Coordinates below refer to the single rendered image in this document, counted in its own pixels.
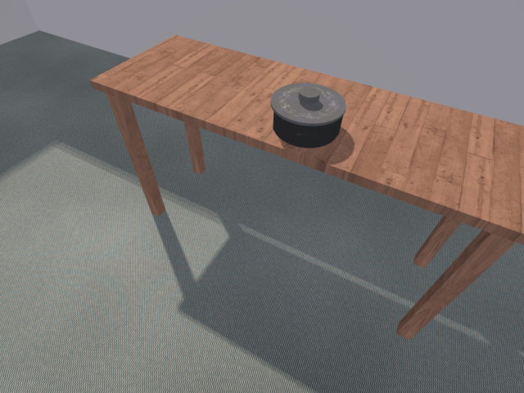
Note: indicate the knob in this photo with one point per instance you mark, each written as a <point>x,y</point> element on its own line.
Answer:
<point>309,95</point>

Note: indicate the lid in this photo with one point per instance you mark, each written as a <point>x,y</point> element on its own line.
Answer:
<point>330,107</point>

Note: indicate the pot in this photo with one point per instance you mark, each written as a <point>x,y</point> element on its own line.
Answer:
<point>305,136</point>

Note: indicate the table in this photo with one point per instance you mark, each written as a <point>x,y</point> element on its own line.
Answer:
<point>464,166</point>

